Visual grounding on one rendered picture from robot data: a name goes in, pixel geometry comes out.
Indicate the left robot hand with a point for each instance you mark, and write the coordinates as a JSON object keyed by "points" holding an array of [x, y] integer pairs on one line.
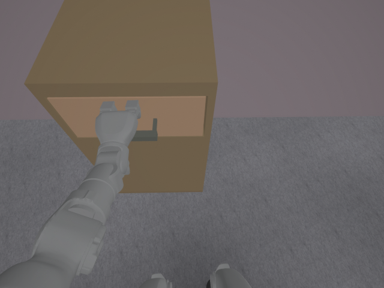
{"points": [[112, 125]]}

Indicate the handle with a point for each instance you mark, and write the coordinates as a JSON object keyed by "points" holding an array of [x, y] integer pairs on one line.
{"points": [[147, 135]]}

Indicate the right robot thigh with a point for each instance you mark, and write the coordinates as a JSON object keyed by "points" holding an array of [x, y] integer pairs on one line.
{"points": [[228, 278]]}

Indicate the drawer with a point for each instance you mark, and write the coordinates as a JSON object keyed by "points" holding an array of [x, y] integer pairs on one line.
{"points": [[176, 116]]}

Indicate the robot left forearm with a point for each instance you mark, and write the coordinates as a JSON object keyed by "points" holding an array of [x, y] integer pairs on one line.
{"points": [[98, 190]]}

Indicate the left robot upper arm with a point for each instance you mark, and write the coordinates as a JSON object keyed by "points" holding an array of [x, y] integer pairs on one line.
{"points": [[69, 247]]}

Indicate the left robot shin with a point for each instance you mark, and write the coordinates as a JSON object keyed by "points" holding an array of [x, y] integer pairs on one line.
{"points": [[157, 275]]}

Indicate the cabinet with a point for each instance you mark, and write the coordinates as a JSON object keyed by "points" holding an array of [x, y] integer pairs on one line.
{"points": [[134, 48]]}

